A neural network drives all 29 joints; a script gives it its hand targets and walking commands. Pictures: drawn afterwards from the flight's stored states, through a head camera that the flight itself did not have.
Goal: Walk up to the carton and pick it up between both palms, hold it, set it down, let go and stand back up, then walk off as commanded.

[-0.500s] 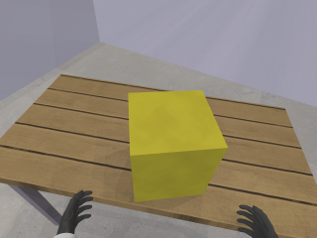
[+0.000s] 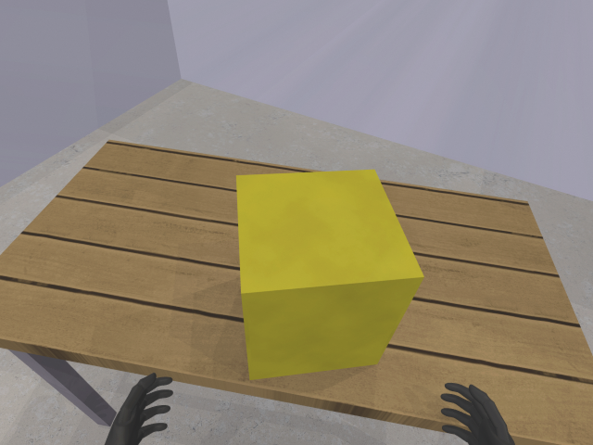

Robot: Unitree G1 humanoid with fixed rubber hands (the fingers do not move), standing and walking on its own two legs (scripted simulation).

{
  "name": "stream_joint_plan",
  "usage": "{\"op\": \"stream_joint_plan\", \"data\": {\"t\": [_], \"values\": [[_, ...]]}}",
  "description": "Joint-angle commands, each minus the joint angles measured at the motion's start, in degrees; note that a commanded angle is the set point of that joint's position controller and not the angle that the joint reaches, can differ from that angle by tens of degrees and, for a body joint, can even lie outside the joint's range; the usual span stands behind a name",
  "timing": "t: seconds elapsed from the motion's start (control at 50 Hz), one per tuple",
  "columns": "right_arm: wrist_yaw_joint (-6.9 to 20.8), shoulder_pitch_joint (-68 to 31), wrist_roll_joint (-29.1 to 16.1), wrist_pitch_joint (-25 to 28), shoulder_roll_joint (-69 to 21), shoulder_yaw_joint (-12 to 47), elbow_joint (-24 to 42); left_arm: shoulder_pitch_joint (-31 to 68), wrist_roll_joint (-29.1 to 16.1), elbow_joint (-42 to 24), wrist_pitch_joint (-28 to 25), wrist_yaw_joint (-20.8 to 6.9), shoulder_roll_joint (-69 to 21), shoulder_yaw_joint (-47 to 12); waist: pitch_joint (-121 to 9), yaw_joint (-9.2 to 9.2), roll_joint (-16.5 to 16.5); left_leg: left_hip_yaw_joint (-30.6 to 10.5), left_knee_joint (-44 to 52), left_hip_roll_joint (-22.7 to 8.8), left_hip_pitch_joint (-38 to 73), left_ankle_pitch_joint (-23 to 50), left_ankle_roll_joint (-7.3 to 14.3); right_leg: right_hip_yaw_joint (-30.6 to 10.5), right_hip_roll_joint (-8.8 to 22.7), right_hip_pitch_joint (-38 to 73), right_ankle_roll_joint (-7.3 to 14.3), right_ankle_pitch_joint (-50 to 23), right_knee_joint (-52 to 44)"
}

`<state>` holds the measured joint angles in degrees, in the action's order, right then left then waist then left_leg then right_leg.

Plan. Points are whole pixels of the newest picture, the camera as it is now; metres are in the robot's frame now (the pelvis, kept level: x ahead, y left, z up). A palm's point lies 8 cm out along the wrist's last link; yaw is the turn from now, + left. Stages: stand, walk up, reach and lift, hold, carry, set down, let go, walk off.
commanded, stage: let go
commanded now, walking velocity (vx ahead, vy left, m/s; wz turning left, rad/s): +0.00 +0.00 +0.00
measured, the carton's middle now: (311, 276) +0.38 +0.03 +0.01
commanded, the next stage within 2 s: stand in 0.34 s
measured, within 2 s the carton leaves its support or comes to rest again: neither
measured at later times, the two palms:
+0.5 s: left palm (106, 440) +0.14 +0.27 -0.07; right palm out of the picture +0.19 -0.22 -0.04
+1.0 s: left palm out of the picture +0.11 +0.31 -0.10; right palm out of the picture +0.19 -0.22 -0.04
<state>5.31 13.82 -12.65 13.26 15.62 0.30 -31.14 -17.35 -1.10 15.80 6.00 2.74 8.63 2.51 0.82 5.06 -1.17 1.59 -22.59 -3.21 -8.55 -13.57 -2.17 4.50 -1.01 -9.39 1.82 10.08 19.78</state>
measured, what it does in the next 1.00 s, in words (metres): stands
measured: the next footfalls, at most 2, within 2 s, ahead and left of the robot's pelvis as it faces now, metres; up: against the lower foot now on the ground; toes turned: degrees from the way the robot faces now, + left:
none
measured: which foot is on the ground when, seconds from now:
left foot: down 0.00-1.00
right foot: down 0.00-1.00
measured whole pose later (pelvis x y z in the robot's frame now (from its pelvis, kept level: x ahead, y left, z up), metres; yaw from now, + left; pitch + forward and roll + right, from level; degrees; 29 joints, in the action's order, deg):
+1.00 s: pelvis +0.00 +0.01 -0.01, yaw +0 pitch -3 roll -1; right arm 2.8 12.6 -4.6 7.7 14.6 1.3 -30.3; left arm -13.1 -1.1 40.6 -0.4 -2.1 22.7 2.5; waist 0.3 3.8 -2.7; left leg 2.0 -28.1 -3.3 -7.5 -17.5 -1.7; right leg 3.9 -0.8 -8.7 1.1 13.8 25.5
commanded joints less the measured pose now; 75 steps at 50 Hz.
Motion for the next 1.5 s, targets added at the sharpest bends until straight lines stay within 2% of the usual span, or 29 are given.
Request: {"op": "stream_joint_plan", "data": {"t": [0.0,0.3,0.32,0.34,0.38,0.46,0.48,0.52,0.58,0.62,0.64,0.66,0.7,0.92,0.94,0.96,1.0,1.02,1.04,1.06,1.12,1.16,1.22,1.26,1.28,1.3,1.32,1.4,1.48], "values": [[-1.71,-2.05,10.04,-2.61,0.62,-3.50,-2.19,4.88,1.92,-3.38,0.37,-0.51,5.25,-3.16,0.59,-5.54,1.18,1.03,3.76,2.54,2.67,2.93,1.87,-4.33,1.34,0.90,1.08,3.88,-4.78],[-3.56,-1.76,13.10,-4.69,-1.35,-3.18,-7.66,5.06,3.14,2.57,3.31,-2.79,6.68,-1.70,5.16,-6.48,2.53,1.73,3.96,2.80,2.95,1.24,1.61,-4.42,1.71,0.71,0.79,3.44,-4.99],[-3.32,-2.13,12.87,-4.51,-0.78,-3.21,-7.10,5.57,3.56,1.06,3.15,-2.59,6.65,-1.45,4.34,-6.18,3.08,1.51,3.74,2.65,3.27,1.83,1.53,-3.90,1.47,0.22,0.81,3.33,-4.66],[-5.45,-0.36,18.74,-6.72,15.44,-5.68,-1.68,5.65,4.29,6.56,-2.37,-2.31,20.13,5.74,-4.04,-2.20,0.18,-3.47,-0.98,-3.66,-2.06,14.97,2.87,-4.03,4.99,4.75,-0.70,-2.86,4.33],[-6.79,-2.83,17.76,-8.45,14.33,-5.93,1.05,4.84,3.96,9.58,-5.45,-2.72,20.65,5.56,-5.34,-2.90,-0.11,-2.86,-2.54,-3.78,-1.91,10.99,3.45,-4.98,5.20,3.90,-0.88,-4.00,3.88],[-6.51,-1.92,16.73,-8.74,13.84,-4.93,2.52,7.15,4.35,13.27,-7.07,-3.68,17.15,3.85,1.59,-3.73,7.24,-1.81,-0.50,-2.70,-6.03,-0.68,3.76,-6.56,5.86,-1.34,-0.67,3.02,2.39],[-6.47,-3.66,17.02,-8.72,15.25,-4.95,2.59,6.75,4.26,13.87,-7.24,-3.99,17.64,3.72,2.55,-2.33,8.29,-2.20,-0.93,-2.47,-7.30,-0.46,4.09,-6.68,5.84,-1.27,-0.71,4.22,2.44],[-6.50,-2.73,16.52,-8.89,14.74,-4.92,2.96,8.14,4.26,15.70,-7.75,-4.40,18.89,3.30,4.48,-3.93,5.55,-2.95,-0.82,-3.39,-6.91,-3.70,4.65,-6.52,5.81,-3.41,-0.61,5.66,1.61],[-6.79,-2.15,16.20,-9.66,15.92,-4.93,2.92,8.61,3.89,17.25,-7.99,-4.47,20.46,2.92,5.37,-4.49,6.30,-3.11,-0.99,-3.04,-7.39,-3.80,4.62,-7.07,5.95,-4.86,-0.68,6.94,0.78],[-6.34,-3.15,16.53,-9.84,15.45,-4.88,3.11,8.32,4.06,18.31,-8.20,-4.38,21.11,2.86,3.65,-3.90,9.90,-2.34,-1.07,-2.07,-7.97,-4.95,4.29,-7.68,6.19,-2.70,-0.43,5.25,1.82],[-6.33,-2.75,16.42,-9.82,16.02,-4.89,2.79,9.04,4.08,18.57,-8.35,-4.55,22.27,3.18,2.65,-4.47,5.40,-3.79,0.56,-2.91,-7.89,-7.30,4.64,-6.28,5.09,-1.97,-0.65,5.99,2.39],[-6.47,-2.47,16.54,-9.48,15.68,-4.72,2.59,9.56,4.19,19.60,-8.28,-4.56,22.06,3.16,3.77,-4.68,5.79,-4.08,0.48,-3.01,-8.04,-7.82,4.80,-6.60,5.33,-3.05,-0.97,6.79,2.10],[-6.55,-4.46,16.55,-9.87,16.00,-4.90,2.95,8.21,4.18,20.21,-8.52,-4.53,23.78,3.49,3.57,-3.73,10.37,-3.15,-0.16,-2.47,-8.23,-5.09,4.50,-7.50,6.10,-1.61,-0.89,4.61,1.82],[-6.68,-4.17,15.81,-9.65,17.29,-5.09,2.50,7.40,3.63,24.70,-8.80,-4.65,22.79,2.28,2.21,-4.26,10.77,-3.34,0.01,-2.92,-4.15,1.75,4.60,-6.37,6.67,-0.65,-0.63,-0.95,1.44],[-6.89,-3.31,15.93,-9.62,16.91,-4.74,1.85,8.33,3.58,24.85,-8.88,-4.54,23.68,2.43,1.76,-4.38,7.53,-3.70,-0.01,-3.67,-3.85,2.41,5.06,-6.99,6.49,-0.98,-0.41,-0.45,1.64],[-6.89,-4.58,15.87,-9.70,17.44,-4.61,2.41,9.19,3.44,24.64,-8.95,-4.60,23.19,2.26,1.29,-4.22,11.19,-2.96,-0.04,-3.68,-4.07,2.44,4.80,-7.62,6.94,-0.72,-0.21,-1.32,1.26],[-6.72,-4.30,15.58,-9.60,16.47,-4.29,2.62,8.35,3.47,25.32,-8.69,-4.56,23.64,2.11,1.97,-4.65,9.75,-2.92,0.38,-3.96,-4.86,2.26,5.09,-7.39,6.66,-0.58,0.06,-2.21,1.20],[-6.71,-5.42,15.86,-9.86,16.66,-4.51,1.99,8.04,3.27,25.73,-8.68,-4.85,23.26,2.24,3.10,-3.81,12.35,-2.55,0.23,-3.25,-5.44,3.06,4.77,-7.41,7.26,0.03,-0.41,-2.24,0.70],[-6.79,-3.94,15.48,-9.74,15.92,-4.11,2.11,8.28,3.37,26.04,-8.84,-4.88,23.21,2.06,1.17,-4.58,8.67,-3.07,0.71,-3.42,-4.73,1.15,4.85,-7.00,6.70,0.00,-0.19,-1.32,1.09],[-6.75,-4.97,15.71,-9.62,16.68,-4.37,2.66,7.29,3.30,26.30,-8.67,-4.69,23.60,2.45,4.03,-3.78,12.12,-2.77,0.47,-2.82,-6.07,0.36,4.71,-7.46,6.84,-0.55,-0.43,-1.65,-0.08],[-7.03,-4.87,15.74,-9.79,16.90,-4.20,1.94,8.70,3.28,26.81,-8.76,-4.73,24.28,2.21,2.50,-4.55,10.59,-2.98,0.41,-3.67,-5.72,1.47,4.94,-7.86,7.29,0.36,-0.39,-3.52,0.59],[-7.17,-4.86,15.69,-9.83,17.51,-4.14,1.80,9.33,3.31,26.82,-9.03,-4.79,23.87,2.09,1.69,-4.24,13.69,-3.46,0.58,-3.84,-4.60,2.25,5.05,-7.87,7.38,0.26,-0.37,-2.86,0.69],[-7.03,-4.03,15.57,-9.94,16.98,-3.83,1.85,9.59,3.10,27.19,-8.88,-4.90,23.85,1.79,2.28,-5.48,11.76,-3.13,0.37,-4.02,-3.90,2.55,5.04,-8.06,7.18,-0.98,0.25,-3.32,0.74],[-6.88,-4.06,15.47,-9.57,15.92,-3.32,0.99,9.25,3.26,28.95,-8.87,-4.94,23.42,1.65,1.67,-4.86,12.91,-3.81,1.56,-4.22,-4.71,1.69,4.93,-7.88,7.13,0.44,-0.01,-1.93,0.96],[-7.16,-5.72,15.34,-9.63,17.38,-4.24,1.16,7.49,2.95,28.61,-8.83,-4.89,23.02,1.65,1.99,-3.23,10.77,-4.04,1.19,-4.23,-5.05,2.78,4.98,-6.87,7.09,0.19,0.05,-2.10,1.22],[-7.22,-4.70,15.30,-9.44,16.89,-3.89,1.09,8.99,3.27,28.85,-8.76,-4.87,22.65,1.34,1.28,-4.52,10.96,-3.88,0.92,-4.15,-4.06,2.42,5.03,-7.57,7.09,-0.07,0.16,-2.65,1.03],[-6.99,-5.83,15.54,-9.67,17.48,-3.97,1.02,9.67,2.91,28.21,-8.72,-4.94,22.20,1.24,3.50,-3.97,15.48,-3.36,0.79,-3.22,-5.07,3.81,4.70,-8.19,7.98,-0.20,-0.29,-3.65,0.24],[-7.07,-5.30,15.61,-9.50,16.81,-3.86,0.52,8.77,3.11,29.78,-8.68,-4.91,23.89,1.82,-0.08,-3.88,10.66,-3.40,1.08,-4.47,-2.97,3.62,5.02,-7.76,7.09,1.51,0.02,-4.36,0.52],[-7.17,-4.54,14.85,-9.60,16.97,-3.75,0.59,10.49,2.50,29.56,-8.73,-5.02,23.26,1.37,2.50,-4.88,14.23,-3.28,1.48,-4.07,-4.40,5.42,4.49,-7.83,8.01,0.72,0.17,-4.47,0.52]]}}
